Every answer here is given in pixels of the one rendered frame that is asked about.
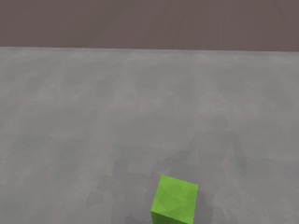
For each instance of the carton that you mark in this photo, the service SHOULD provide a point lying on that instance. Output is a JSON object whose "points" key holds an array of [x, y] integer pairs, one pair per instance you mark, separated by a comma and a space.
{"points": [[174, 201]]}

